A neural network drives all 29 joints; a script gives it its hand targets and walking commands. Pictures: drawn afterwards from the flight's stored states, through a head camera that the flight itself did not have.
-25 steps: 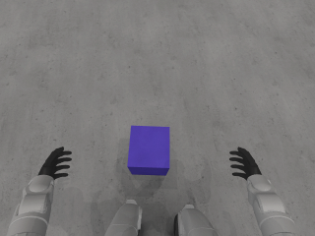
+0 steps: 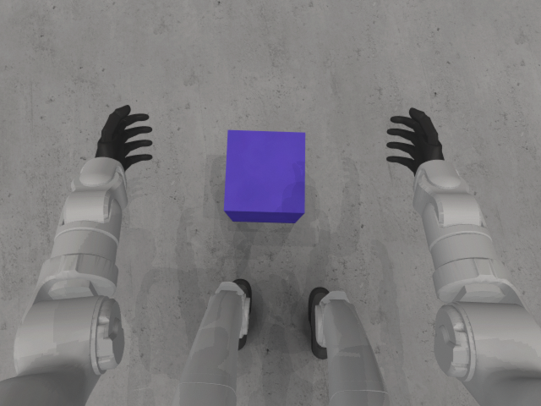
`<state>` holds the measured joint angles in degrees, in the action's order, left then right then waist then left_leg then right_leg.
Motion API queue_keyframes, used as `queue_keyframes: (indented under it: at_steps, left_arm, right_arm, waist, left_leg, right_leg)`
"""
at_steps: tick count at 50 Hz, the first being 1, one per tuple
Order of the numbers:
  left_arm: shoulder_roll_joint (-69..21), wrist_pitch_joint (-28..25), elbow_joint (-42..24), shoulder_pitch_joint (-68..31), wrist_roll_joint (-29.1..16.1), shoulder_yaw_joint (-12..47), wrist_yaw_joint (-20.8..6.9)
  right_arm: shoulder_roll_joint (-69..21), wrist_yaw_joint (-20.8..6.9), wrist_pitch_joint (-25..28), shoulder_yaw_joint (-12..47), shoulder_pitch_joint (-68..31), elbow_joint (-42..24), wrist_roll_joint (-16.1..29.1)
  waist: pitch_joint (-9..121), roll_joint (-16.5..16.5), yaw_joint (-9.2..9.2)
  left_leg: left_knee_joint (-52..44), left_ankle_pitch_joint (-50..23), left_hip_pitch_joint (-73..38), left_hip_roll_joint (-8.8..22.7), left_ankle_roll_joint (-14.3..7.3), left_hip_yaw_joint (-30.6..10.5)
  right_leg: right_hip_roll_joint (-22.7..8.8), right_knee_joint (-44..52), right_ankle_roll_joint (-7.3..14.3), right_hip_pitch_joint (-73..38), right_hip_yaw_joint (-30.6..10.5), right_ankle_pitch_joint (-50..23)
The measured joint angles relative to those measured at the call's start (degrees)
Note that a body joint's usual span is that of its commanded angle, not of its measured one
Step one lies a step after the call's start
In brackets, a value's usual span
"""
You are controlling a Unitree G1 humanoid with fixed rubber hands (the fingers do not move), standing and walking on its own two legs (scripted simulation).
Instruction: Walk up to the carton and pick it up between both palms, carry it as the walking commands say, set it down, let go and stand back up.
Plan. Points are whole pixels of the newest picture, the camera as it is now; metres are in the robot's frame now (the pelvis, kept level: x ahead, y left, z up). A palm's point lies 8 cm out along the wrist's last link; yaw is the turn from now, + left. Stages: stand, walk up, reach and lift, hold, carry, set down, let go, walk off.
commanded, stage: reach and lift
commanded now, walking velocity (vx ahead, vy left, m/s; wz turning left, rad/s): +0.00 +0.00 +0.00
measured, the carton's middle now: (265, 181) +0.51 +0.05 -0.56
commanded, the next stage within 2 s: none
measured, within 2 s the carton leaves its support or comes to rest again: neither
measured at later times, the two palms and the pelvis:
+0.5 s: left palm (153, 115) +0.51 +0.23 -0.14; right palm (382, 122) +0.53 -0.15 -0.14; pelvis +0.03 -0.01 -0.03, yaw -1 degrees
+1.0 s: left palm (179, 150) +0.51 +0.23 -0.30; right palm (358, 154) +0.52 -0.15 -0.30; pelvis -0.02 -0.02 -0.15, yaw -1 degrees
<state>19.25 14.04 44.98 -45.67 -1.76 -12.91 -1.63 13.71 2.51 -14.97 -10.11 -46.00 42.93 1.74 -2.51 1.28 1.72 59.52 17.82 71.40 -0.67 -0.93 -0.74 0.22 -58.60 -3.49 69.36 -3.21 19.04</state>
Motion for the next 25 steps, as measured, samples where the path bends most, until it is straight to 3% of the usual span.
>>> queue_keyframes:
  at_steps: [7, 14, 25]
  left_arm:
    - [-0.8, -2.1, 4.7, -9.4, 1.2, -2.1, 0.0]
    - [-1.8, -5.7, 6.4, -14.8, 3.4, -5.5, 0.0]
    - [-4.1, -8.4, 2.8, -14.1, 5.2, -9.0, -1.3]
  right_arm:
    - [-2.3, 1.4, 2.0, -2.7, -8.6, 4.0, -1.8]
    - [-4.0, 2.5, 5.2, -5.5, -12.5, 3.3, -2.8]
    - [-6.7, 3.2, 8.3, -7.1, -12.3, 0.4, -4.8]
  waist:
    - [1.1, 0.1, -0.25]
    - [2.7, 0.8, -0.61]
    - [6.7, -0.1, 0.20]
  left_leg:
    - [1.0, -0.5, 6.8, -0.2, 0.1, -0.2]
    - [2.4, 0.4, 12.9, 0.0, 0.4, -0.5]
    - [2.7, 1.5, 18.9, -0.3, 0.9, -1.6]
  right_leg:
    - [0.0, -1.2, 0.0, 6.8, 0.2, -0.3]
    - [0.3, -2.6, 0.2, 12.9, 0.2, 0.6]
    - [1.0, -2.6, 0.3, 18.6, 0.0, 1.7]
